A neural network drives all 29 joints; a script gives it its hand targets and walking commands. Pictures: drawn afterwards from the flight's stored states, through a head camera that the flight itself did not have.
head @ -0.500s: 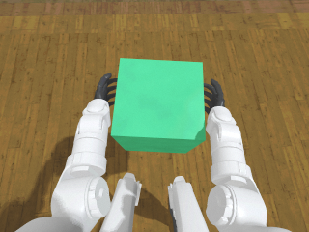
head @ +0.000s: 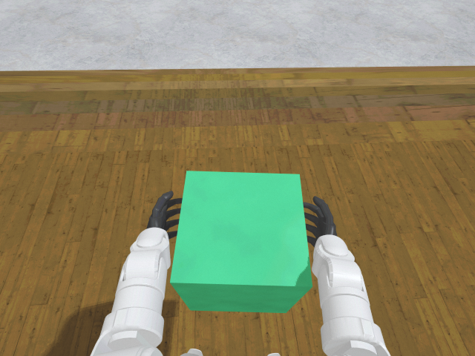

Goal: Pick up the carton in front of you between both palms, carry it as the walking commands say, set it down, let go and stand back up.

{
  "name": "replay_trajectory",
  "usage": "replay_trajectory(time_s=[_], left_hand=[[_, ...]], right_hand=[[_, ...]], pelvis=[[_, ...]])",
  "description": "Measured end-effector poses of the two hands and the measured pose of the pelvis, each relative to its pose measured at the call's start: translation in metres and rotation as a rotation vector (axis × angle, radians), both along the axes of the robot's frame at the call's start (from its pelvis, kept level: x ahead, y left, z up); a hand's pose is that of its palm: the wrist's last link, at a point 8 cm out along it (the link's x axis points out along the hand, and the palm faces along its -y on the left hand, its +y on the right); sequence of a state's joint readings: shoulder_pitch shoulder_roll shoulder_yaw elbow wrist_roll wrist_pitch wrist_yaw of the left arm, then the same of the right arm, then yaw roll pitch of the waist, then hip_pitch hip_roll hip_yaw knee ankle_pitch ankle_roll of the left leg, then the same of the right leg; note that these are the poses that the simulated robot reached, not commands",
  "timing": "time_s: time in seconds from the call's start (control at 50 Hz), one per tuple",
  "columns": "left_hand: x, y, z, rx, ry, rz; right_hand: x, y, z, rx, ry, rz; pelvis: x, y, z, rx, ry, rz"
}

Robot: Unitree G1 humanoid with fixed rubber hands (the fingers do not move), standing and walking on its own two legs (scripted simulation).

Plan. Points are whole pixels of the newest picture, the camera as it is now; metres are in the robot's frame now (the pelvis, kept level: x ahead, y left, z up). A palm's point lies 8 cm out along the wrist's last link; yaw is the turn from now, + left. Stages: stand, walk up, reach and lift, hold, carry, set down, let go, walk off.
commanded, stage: reach and lift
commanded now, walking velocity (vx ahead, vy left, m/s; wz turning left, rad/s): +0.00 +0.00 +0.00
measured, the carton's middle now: (240, 247) +0.34 +0.00 -0.09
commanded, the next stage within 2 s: hold in 1.28 s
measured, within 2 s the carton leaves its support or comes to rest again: neither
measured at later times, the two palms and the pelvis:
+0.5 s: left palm (147, 232) +0.30 +0.15 +0.06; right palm (343, 238) +0.30 -0.15 +0.06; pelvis +0.00 +0.00 +0.04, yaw +0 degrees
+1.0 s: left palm (146, 223) +0.30 +0.15 +0.07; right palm (344, 230) +0.31 -0.15 +0.07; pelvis +0.02 +0.00 +0.04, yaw +0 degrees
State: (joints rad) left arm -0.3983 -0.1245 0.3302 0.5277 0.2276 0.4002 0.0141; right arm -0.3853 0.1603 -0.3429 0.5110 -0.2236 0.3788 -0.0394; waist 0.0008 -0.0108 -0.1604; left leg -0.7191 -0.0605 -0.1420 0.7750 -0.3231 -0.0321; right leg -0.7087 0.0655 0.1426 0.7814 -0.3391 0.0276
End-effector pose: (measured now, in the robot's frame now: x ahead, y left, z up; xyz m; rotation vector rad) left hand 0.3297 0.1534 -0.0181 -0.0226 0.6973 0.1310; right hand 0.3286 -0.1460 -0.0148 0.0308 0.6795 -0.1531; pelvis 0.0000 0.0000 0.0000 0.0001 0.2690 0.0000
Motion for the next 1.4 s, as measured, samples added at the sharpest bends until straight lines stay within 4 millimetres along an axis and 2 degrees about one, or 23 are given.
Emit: replay_trajectory(time_s=[0.22,0.32,0.46,0.6,1.06,1.3,1.4], left_hand=[[-0.023,-0.004,0.06,0.018,-0.026,-0.002],[-0.029,-0.004,0.075,0.036,-0.019,-0.017],[-0.035,-0.003,0.074,0.033,0.009,-0.015],[-0.032,-0.002,0.078,0.031,-0.004,-0.014],[-0.025,-0.003,0.088,0.054,-0.002,-0.03],[-0.028,-0.004,0.094,0.055,-0.008,-0.027],[-0.031,-0.004,0.105,0.052,-0.036,-0.026]], right_hand=[[-0.019,-0.004,0.06,-0.019,-0.026,0.026],[-0.026,-0.004,0.074,-0.034,-0.018,0.038],[-0.032,-0.004,0.074,-0.034,0.01,0.039],[-0.03,-0.003,0.077,-0.033,-0.003,0.035],[-0.023,-0.004,0.087,-0.055,0.0,0.051],[-0.025,-0.004,0.094,-0.054,-0.005,0.051],[-0.028,-0.005,0.104,-0.054,-0.033,0.047]], pelvis=[[0.014,0.0,0.032,0.001,-0.205,0.001],[0.012,0.0,0.036,0.001,-0.279,-0.001],[0.003,0.0,0.035,0.001,-0.319,0.0],[-0.001,0.001,0.035,0.001,-0.323,-0.001],[0.018,0.001,0.042,0.001,-0.337,-0.004],[0.017,0.0,0.042,0.001,-0.354,-0.003],[0.016,0.0,0.043,0.001,-0.365,-0.002]])
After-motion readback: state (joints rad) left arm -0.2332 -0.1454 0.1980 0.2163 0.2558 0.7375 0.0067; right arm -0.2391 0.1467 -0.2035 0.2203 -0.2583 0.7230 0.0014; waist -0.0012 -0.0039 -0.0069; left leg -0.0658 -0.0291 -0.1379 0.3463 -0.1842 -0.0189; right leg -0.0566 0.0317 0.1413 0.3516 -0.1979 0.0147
